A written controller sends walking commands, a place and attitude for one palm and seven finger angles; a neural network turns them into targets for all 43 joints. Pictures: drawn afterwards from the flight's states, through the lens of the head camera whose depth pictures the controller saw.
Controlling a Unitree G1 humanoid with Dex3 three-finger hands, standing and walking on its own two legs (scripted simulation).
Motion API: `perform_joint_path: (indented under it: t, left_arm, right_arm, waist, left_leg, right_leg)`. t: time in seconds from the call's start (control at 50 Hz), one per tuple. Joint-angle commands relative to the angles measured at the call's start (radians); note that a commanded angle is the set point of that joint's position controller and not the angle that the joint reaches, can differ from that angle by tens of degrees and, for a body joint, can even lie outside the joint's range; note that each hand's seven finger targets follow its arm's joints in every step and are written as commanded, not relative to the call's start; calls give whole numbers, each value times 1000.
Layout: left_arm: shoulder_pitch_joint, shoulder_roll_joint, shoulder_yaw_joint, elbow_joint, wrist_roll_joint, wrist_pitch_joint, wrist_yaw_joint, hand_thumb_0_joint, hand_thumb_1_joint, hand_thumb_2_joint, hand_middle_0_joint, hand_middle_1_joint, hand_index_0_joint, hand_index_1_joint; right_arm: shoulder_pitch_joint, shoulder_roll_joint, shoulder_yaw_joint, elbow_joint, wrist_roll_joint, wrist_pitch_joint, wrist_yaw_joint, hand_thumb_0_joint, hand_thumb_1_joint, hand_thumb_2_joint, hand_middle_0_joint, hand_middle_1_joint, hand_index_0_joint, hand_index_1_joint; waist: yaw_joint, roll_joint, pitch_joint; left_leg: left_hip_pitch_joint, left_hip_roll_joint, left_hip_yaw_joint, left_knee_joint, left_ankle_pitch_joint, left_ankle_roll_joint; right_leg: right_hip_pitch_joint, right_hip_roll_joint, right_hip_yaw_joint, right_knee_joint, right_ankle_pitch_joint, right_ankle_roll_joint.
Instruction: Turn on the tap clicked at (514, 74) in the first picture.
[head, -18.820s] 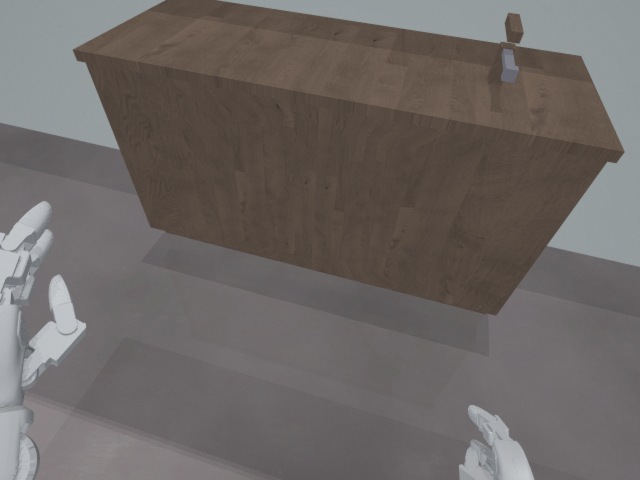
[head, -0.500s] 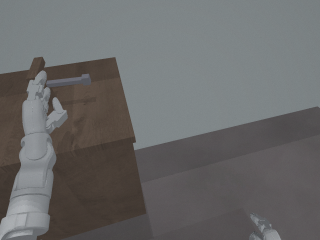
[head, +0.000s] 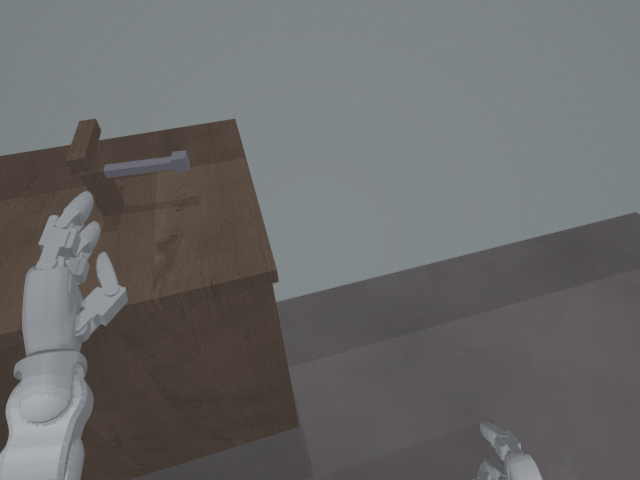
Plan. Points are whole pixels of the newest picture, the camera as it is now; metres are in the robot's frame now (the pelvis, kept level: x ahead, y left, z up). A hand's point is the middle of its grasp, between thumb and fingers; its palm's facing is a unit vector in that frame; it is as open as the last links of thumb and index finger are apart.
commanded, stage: draw the hand back beside the body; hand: left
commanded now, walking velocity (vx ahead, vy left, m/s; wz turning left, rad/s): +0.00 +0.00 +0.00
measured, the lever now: (180, 161) +0.59 +0.32 +0.10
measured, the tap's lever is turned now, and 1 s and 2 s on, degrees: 85 85 85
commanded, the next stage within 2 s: step back with the hand held close in 0.50 s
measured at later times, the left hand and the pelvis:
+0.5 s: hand (97, 339) +0.20 +0.24 +0.16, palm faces +0.47 -0.83 -0.31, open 7.4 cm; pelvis +0.01 -0.01 +0.00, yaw +1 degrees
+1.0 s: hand (79, 355) +0.19 +0.25 +0.15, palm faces +0.39 -0.82 -0.43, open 7.4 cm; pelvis -0.02 +0.01 -0.01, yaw +0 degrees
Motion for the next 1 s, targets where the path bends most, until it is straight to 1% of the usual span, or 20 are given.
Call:
perform_joint_path:
  t: [0.0,0.04,0.08,0.2,0.24,0.28,0.36,0.44,0.58,0.6,0.62,0.64,0.68,0.7,0.76,0.8,0.84,0.86,0.9,0.98]
  left_arm:
    - [-99,189,91,-313,4,-74,17,0,900,900,-200,-300,-200,-300]
    - [-34,193,104,-361,4,-78,19,0,900,900,-200,-300,-200,-300]
    - [40,189,114,-371,3,-77,20,0,900,900,-200,-300,-200,-300]
    - [196,170,117,-466,8,-79,23,0,900,900,-200,-300,-200,-300]
    - [149,176,116,-462,11,-79,29,0,900,900,-200,-300,-200,-300]
    - [108,167,103,-449,15,-77,33,0,900,900,-200,-300,-200,-300]
    - [99,172,111,-433,15,-74,38,0,900,900,-200,-300,-200,-300]
    - [129,161,103,-434,11,-69,38,0,900,900,-200,-300,-200,-300]
    - [147,169,116,-441,10,-63,34,0,900,900,-200,-300,-200,-300]
    - [84,191,133,-418,10,-61,38,0,900,900,-200,-300,-200,-300]
    - [68,264,220,-436,12,-71,35,0,900,900,-200,-300,-200,-300]
    - [143,209,170,-372,17,-65,23,0,900,900,-200,-300,-200,-300]
    - [174,193,151,-389,22,-67,19,0,900,900,-200,-300,-200,-300]
    - [197,183,140,-400,22,-63,20,0,900,900,-200,-300,-200,-300]
    - [229,221,172,-475,22,-56,33,0,900,900,-200,-300,-200,-300]
    - [251,234,186,-502,22,-48,40,0,900,900,-200,-300,-200,-300]
    - [254,247,200,-518,22,-47,48,0,900,900,-200,-300,-200,-300]
    - [244,260,212,-536,22,-48,52,0,900,900,-200,-300,-200,-300]
    - [273,251,213,-512,23,-47,58,0,900,900,-200,-300,-200,-300]
    - [270,227,193,-494,27,-52,63,0,900,900,-200,-300,-200,-300]
  right_arm:
    - [-170,-108,-49,-178,-7,-74,-11,0,-900,-900,200,300,200,300]
    - [-171,-107,-51,-180,-10,-79,-9,0,-900,-900,200,300,200,300]
    - [-170,-103,-52,-181,-12,-81,-10,0,-900,-900,200,300,200,300]
    - [-164,-96,-55,-189,-14,-94,-5,0,-900,-900,200,300,200,300]
    - [-160,-98,-56,-184,-17,-99,-10,0,-900,-900,200,300,200,300]
    - [-161,-96,-54,-180,-17,-102,-16,0,-900,-900,200,300,200,300]
    - [-163,-97,-52,-176,-19,-106,-22,0,-900,-900,200,300,200,300]
    - [-171,-92,-46,-180,-20,-105,-16,0,-900,-900,200,300,200,300]
    - [-168,-88,-45,-184,-20,-100,-12,0,-900,-900,200,300,200,300]
    - [-169,-92,-45,-175,-20,-95,-15,0,-900,-900,200,300,200,300]
    - [-170,-117,-50,-218,-16,-69,-17,0,-900,-900,200,300,200,300]
    - [-160,-101,-48,-204,-14,-48,-15,0,-900,-900,200,300,200,300]
    - [-151,-94,-47,-221,-12,-24,-15,0,-900,-900,200,300,200,300]
    - [-142,-97,-50,-230,-8,-16,-14,0,-900,-900,200,300,200,300]
    - [-147,-110,-54,-254,-6,5,-24,0,-900,-900,200,300,200,300]
    - [-144,-113,-56,-269,-3,18,-28,0,-900,-900,200,300,200,300]
    - [-143,-117,-58,-277,-2,28,-33,0,-900,-900,200,300,200,300]
    - [-149,-120,-60,-278,-3,31,-36,0,-900,-900,200,300,200,300]
    - [-139,-120,-60,-281,-2,36,-38,0,-900,-900,200,300,200,300]
    - [-137,-124,-59,-283,-1,37,-38,0,-900,-900,200,300,200,300]
  waist:
    - [4,-6,-130]
    - [9,-2,-136]
    - [10,-34,-104]
    - [10,15,-65]
    - [1,-35,-53]
    - [-7,-13,-34]
    - [2,-13,-62]
    - [10,-29,-66]
    - [13,-9,-66]
    - [8,-22,-68]
    - [-9,-39,-26]
    - [-18,-93,-51]
    - [-24,-79,-116]
    - [-25,-61,-156]
    - [-25,-9,-221]
    - [-25,-24,-242]
    - [-28,-35,-235]
    - [-28,-6,-237]
    - [-27,-14,-230]
    - [-31,-3,-180]
  left_leg:
    - [38,13,-9,-61,57,3]
    - [39,10,-4,-52,78,5]
    - [20,11,-1,-49,69,6]
    - [6,13,2,-32,54,3]
    - [2,9,2,-25,45,7]
    - [10,8,4,-22,22,9]
    - [24,5,0,-22,42,10]
    - [21,6,-2,-24,76,9]
    - [17,9,1,-25,100,6]
    - [14,7,3,-26,91,6]
    - [-58,41,-28,49,113,25]
    - [-55,41,-32,95,118,23]
    - [-57,44,-25,129,159,16]
    - [-52,48,-24,136,188,13]
    - [-47,66,-36,134,304,10]
    - [-60,80,-47,128,338,11]
    - [-92,83,-57,125,326,11]
    - [-96,85,-63,117,311,11]
    - [-143,98,-81,97,282,16]
    - [-230,102,-101,64,90,24]
  right_leg:
    - [-24,-4,-1,-60,72,8]
    - [-18,-6,1,-58,93,8]
    - [-29,-9,-1,-62,84,12]
    - [-56,-13,1,-63,60,13]
    - [-72,-13,2,-67,53,16]
    - [-94,-17,5,-76,24,18]
    - [-73,-17,3,-66,45,16]
    - [-54,-18,0,-54,83,15]
    - [-41,-20,2,-48,112,15]
    - [-45,-19,1,-52,105,16]
    - [-163,-69,72,-73,157,22]
    - [-178,-108,81,-72,186,19]
    - [-173,-143,83,-30,252,9]
    - [-160,-147,77,-5,266,8]
    - [-146,-134,54,54,323,15]
    - [-139,-119,45,81,319,19]
    - [-143,-115,49,90,298,18]
    - [-154,-109,50,93,270,17]
    - [-137,-97,48,107,232,20]
    - [-167,-86,62,87,76,21]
